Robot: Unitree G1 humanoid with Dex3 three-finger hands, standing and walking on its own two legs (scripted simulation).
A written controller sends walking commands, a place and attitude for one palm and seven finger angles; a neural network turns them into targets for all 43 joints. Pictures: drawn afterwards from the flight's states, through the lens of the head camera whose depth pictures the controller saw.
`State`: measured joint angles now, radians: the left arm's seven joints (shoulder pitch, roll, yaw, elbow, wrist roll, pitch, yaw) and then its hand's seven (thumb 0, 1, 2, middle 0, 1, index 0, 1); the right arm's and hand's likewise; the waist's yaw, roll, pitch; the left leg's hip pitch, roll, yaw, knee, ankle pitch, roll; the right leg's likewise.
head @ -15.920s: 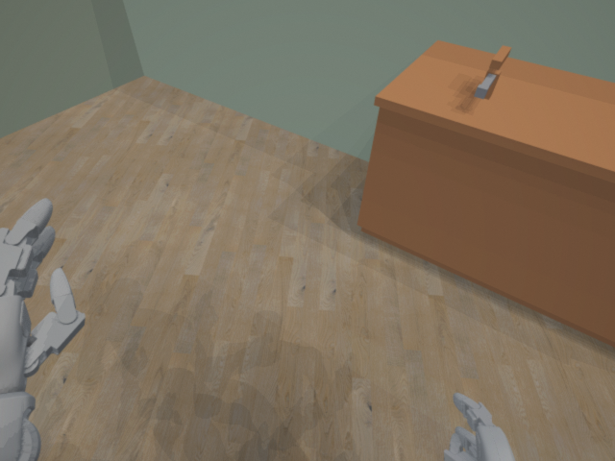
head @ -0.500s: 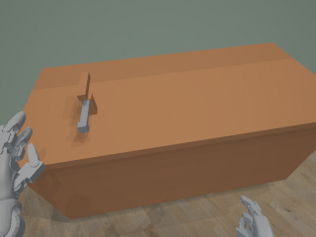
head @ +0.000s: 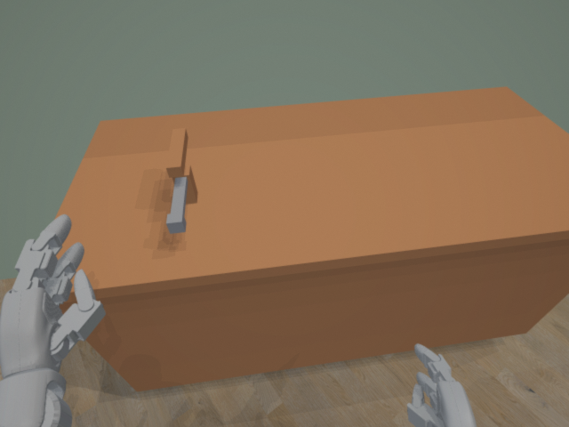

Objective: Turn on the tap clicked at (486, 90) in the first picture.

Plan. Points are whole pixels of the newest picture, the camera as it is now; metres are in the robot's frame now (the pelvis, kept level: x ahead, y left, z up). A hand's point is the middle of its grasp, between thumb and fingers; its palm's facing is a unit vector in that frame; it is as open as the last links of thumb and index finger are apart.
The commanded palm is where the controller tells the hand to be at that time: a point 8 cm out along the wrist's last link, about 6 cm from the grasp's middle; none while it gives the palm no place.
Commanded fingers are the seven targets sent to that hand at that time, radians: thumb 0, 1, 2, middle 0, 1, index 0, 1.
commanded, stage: turn the palm inward beside the body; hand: left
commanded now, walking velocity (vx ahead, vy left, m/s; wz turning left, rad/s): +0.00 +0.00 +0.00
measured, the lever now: (176, 223) +0.43 +0.27 +0.02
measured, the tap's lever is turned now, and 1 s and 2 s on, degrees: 0 0 0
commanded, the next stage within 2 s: reach beside the lever's end, fingers flat in 0.88 s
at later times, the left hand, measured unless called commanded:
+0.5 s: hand (114, 331) +0.17 +0.21 +0.13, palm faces +0.47 -0.87 -0.12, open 7.4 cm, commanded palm +0.12 +0.25 +0.14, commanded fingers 0.00 0.90 0.90 -0.20 -0.30 -0.20 -0.30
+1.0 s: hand (124, 323) +0.18 +0.21 +0.13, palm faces +0.46 -0.88 -0.11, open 7.4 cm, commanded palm +0.13 +0.25 +0.14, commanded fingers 0.00 0.90 0.90 -0.20 -0.30 -0.20 -0.30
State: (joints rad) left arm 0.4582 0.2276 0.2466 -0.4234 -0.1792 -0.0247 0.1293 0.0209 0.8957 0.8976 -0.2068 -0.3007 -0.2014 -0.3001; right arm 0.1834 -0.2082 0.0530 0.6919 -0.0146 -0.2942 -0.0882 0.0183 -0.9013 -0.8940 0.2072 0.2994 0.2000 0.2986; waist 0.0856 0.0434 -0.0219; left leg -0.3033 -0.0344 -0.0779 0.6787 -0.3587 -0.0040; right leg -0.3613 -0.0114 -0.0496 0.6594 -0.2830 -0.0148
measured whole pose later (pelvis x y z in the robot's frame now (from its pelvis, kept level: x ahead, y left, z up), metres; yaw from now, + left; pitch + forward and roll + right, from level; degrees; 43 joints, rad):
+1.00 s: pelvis +0.00 -0.02 -0.01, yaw +1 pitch +0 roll +0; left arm 0.53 0.19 0.23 -0.48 -0.24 0.03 0.13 0.02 0.90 0.90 -0.20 -0.30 -0.20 -0.30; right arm 0.20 -0.24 0.04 0.68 0.00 -0.32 -0.10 0.02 -0.90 -0.89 0.21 0.30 0.20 0.30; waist 0.08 0.06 -0.04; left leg -0.33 -0.01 -0.11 0.72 -0.38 -0.03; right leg -0.39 0.01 -0.08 0.71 -0.32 -0.05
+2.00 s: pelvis +0.00 -0.01 -0.02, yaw -1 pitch +6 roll +0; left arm -0.01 0.24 0.38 0.22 -0.19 -0.15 0.14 0.02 0.90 0.90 -0.19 -0.24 -0.18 -0.24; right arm 0.19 -0.24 0.01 0.72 -0.01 -0.20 -0.11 0.02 -0.90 -0.89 0.21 0.30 0.20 0.30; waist 0.02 0.03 -0.06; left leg -0.51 -0.02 -0.07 0.81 -0.41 -0.02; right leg -0.57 0.01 -0.05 0.78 -0.32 -0.03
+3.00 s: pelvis +0.00 +0.01 -0.05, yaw -3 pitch +18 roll -2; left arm -0.46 0.40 0.53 0.79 -0.11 -0.37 0.06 0.02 0.90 0.90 -0.15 -0.15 -0.15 -0.15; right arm 0.33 -0.26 0.00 0.70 -0.03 -0.05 -0.05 0.01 -0.90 -0.89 0.21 0.30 0.20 0.30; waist -0.06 0.03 -0.12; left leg -0.85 -0.01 -0.05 1.03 -0.49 0.00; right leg -0.90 0.02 -0.02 0.95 -0.36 0.00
